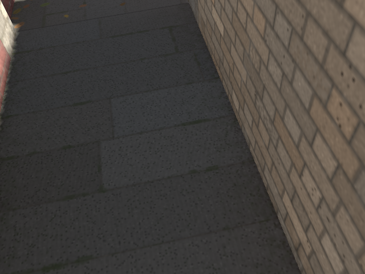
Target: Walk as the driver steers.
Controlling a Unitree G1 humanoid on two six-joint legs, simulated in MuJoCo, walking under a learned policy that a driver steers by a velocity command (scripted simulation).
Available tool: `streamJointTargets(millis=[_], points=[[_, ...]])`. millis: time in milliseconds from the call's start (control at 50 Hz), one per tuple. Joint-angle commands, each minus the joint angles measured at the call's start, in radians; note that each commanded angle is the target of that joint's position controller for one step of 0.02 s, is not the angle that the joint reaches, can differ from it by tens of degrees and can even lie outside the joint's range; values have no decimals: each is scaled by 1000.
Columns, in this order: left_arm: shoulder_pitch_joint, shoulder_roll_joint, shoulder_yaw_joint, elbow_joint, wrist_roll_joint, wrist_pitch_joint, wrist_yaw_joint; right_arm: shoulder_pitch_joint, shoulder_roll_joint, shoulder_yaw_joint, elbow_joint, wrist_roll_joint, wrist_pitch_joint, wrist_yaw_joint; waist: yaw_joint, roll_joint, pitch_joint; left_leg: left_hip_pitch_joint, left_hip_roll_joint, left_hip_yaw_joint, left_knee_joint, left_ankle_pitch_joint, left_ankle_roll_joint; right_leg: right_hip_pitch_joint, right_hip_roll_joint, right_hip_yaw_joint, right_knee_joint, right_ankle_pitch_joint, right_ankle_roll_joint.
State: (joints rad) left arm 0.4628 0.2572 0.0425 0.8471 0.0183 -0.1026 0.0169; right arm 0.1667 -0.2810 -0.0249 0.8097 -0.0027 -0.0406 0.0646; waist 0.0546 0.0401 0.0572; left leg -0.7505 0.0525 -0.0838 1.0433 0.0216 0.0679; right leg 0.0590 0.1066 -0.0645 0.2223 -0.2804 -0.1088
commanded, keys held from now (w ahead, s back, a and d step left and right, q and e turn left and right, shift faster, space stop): w+q+shift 0.94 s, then w+shift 0.02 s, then w+e+shift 0.04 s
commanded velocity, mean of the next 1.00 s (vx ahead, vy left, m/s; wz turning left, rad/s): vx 0.99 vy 0.00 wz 0.81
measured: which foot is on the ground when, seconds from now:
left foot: up 0.00-0.24, down 0.26-0.62, up 0.64-1.00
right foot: down 0.00-0.24, up 0.26-0.58, down 0.60-0.98, up 1.00-1.00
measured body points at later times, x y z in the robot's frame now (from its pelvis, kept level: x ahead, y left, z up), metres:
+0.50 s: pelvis +0.46 +0.02 -0.01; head +0.50 +0.01 +0.44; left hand +0.68 +0.29 -0.03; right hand +0.48 -0.27 -0.15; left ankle +0.38 +0.01 -0.74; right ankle +0.66 -0.15 -0.68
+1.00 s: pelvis +0.83 +0.24 -0.04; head +0.86 +0.27 +0.40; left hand +0.56 +0.38 -0.16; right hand +1.20 +0.27 -0.10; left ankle +0.88 +0.40 -0.72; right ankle +0.77 -0.08 -0.71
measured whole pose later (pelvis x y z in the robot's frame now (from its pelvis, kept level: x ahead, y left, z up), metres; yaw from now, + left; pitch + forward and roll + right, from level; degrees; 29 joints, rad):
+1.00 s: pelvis +0.83 +0.24 -0.04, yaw +51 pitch +0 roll -1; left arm 0.51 0.31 0.05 0.91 0.00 -0.07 0.02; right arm -0.04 -0.37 -0.07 0.63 -0.03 0.01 0.07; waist 0.04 0.05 0.09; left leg -0.67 -0.03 0.09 0.84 -0.15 0.15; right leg 0.25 -0.19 -0.28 0.50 -0.45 0.12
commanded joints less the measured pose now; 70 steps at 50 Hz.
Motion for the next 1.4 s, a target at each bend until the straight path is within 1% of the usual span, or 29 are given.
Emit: streamJointTargets(millis=[20,160,220,240,260,280,300,320,400,480,560,600,620,640,660,700,780,860,940,1000,1020,1040,1060,1100,1140,1160,1180,1280,1400], points=[[89,107,17,-10,-19,-37,6,-155,-49,-15,-69,-3,-3,15,26,-56,106,-72,-82,93,-154,124,33,-21,-207,-33,-182,604,194],[113,121,-8,13,-28,-17,61,-144,-49,16,-59,-22,23,34,-56,-155,-17,144,-185,328,-410,203,114,207,-269,-208,-15,1439,232],[-43,207,17,-38,-24,3,84,186,-154,-33,46,-27,46,10,-268,-194,-107,554,-266,280,-409,-36,173,47,-326,-147,482,1635,220],[-236,273,39,-98,-36,2,73,428,-201,-67,106,-25,48,-3,-429,-192,-121,772,-199,150,-468,-82,264,-176,-283,-121,913,1479,204],[-476,200,27,-161,-32,-11,44,540,-237,-102,153,11,44,-30,-507,68,-55,961,-119,19,-588,86,308,-551,-50,-80,1420,353,179],[-356,35,-22,-237,7,-41,47,398,-326,-107,114,-33,36,-45,-252,110,-84,1086,49,-347,-468,558,428,-904,6,71,1703,-216,205],[-181,44,-36,-266,-32,-39,55,336,-357,-134,73,-46,14,-63,-194,28,-308,1246,255,-706,-635,86,566,-977,-89,330,1727,-225,194],[-211,103,-37,-226,4,-47,55,275,-254,-114,46,-21,5,-72,-159,-171,-164,997,213,-750,-791,-159,493,-941,-136,331,1518,-138,159],[-296,95,-35,-214,66,36,47,140,-168,-65,1,0,-43,-45,-17,-265,44,389,-25,-482,-879,-245,321,-659,-202,171,1023,-134,172],[-484,30,-62,-277,-5,49,36,225,-178,-69,41,3,-32,-21,-101,3,12,213,-176,-298,-838,181,183,-308,-136,-1,532,144,176],[-366,114,-47,-225,-17,23,48,263,-218,-93,46,12,-21,-12,-73,65,-129,493,-142,-356,-610,408,146,-208,-98,45,369,84,132],[-102,250,12,-190,-22,-6,76,157,-217,-95,1,20,-28,-19,102,-93,-262,333,-199,-249,-203,163,76,176,-284,250,184,-114,121],[34,303,36,-163,14,-11,77,165,-112,-71,-31,25,-34,-23,127,-255,-386,119,-250,-145,77,-312,54,415,-551,542,157,-317,48],[6,333,46,-127,-5,11,66,151,-67,-51,-92,15,-18,-21,78,-341,-380,-77,-239,-33,301,-510,61,382,-690,934,39,-558,-30],[-87,259,41,-125,-19,14,55,164,-74,-52,-85,-27,12,-13,0,-310,-259,-163,-121,-21,452,-415,91,277,-646,893,86,-581,-58],[-133,137,6,-109,-9,3,35,88,-35,-42,-117,-56,44,5,0,-133,-124,-144,-62,-25,461,-361,69,66,-538,499,105,-264,3],[-77,151,16,-51,-23,-24,4,-16,52,-9,-187,-51,91,13,-60,-158,30,-190,-3,-2,464,-366,-9,-63,-505,193,89,245,56],[-110,163,28,-50,-16,-20,2,-141,12,-13,-232,-33,113,14,-104,-183,150,-158,2,83,315,-272,0,-220,-427,-92,-42,210,104],[-127,217,37,-78,-19,2,14,-112,-76,-33,-210,-9,71,21,-126,-155,33,323,-119,292,-131,-118,67,-175,-339,-261,57,927,99],[-167,290,64,-43,-30,14,2,362,-160,-89,-50,-30,34,-20,-382,-313,-187,957,-135,159,-373,-96,136,-278,-351,-183,646,1180,41],[-134,215,56,-42,-6,24,5,299,-241,-110,-26,-48,32,-30,-328,-131,-140,1088,-50,-24,-450,-248,136,-543,-230,-124,1061,165,42],[29,54,10,-125,-35,18,-6,215,-348,-109,-84,-88,33,-29,-114,202,-363,1302,266,-503,-460,-66,144,-782,-210,-6,1372,-344,51],[-69,155,19,-141,-52,-2,-6,284,-296,-108,-57,-65,33,-30,-222,104,-476,1225,270,-631,-674,-331,195,-764,-171,115,1328,-135,29],[-145,134,7,-95,-33,-21,-7,211,-188,-90,-2,-72,-7,-54,-164,-4,-97,811,235,-447,-772,-473,196,-776,-235,137,1172,17,26],[-89,122,3,-30,-5,23,-20,149,-103,-66,14,-80,-39,-53,-97,5,-44,631,181,-247,-788,-264,160,-660,-262,181,1105,36,20],[-70,124,16,-6,19,68,-22,222,-80,-54,45,-47,-46,-76,-81,-201,37,587,265,-305,-650,467,56,-660,-197,248,1108,58,21],[-28,93,13,-40,46,112,-65,289,-145,-74,89,-5,-34,-117,-16,-186,20,663,310,-217,-576,984,-32,-714,-156,242,1096,0,32],[-278,47,-17,-164,27,128,-198,140,-132,-79,37,-5,-38,-106,5,94,66,519,96,215,-745,440,-76,-688,-187,59,646,339,-5],[-300,43,-12,-150,13,118,-182,200,-154,-82,49,12,-72,-159,65,83,-22,762,154,363,-723,842,-107,-550,-119,-130,337,581,-80]])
